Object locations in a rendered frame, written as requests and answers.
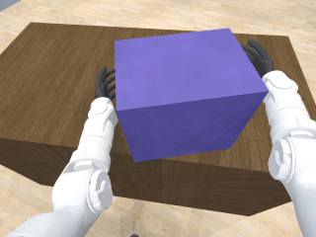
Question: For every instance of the robot right forearm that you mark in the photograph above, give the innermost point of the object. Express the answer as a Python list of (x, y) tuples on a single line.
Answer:
[(285, 110)]

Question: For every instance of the right robot hand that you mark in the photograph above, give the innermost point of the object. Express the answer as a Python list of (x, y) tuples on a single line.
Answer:
[(259, 57)]

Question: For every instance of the left robot hand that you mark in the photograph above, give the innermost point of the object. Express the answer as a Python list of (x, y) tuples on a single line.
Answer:
[(101, 85)]

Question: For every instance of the left robot upper arm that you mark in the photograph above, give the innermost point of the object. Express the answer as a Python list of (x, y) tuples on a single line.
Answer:
[(78, 199)]

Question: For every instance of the robot left forearm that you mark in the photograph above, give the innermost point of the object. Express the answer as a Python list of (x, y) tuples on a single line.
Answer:
[(96, 140)]

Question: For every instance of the pedestal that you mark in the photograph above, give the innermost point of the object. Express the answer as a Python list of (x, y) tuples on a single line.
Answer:
[(47, 85)]

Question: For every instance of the carton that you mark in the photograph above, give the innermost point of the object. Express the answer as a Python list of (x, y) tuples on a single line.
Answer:
[(183, 94)]

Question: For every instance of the right robot upper arm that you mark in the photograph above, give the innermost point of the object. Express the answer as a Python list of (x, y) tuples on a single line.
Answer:
[(293, 162)]

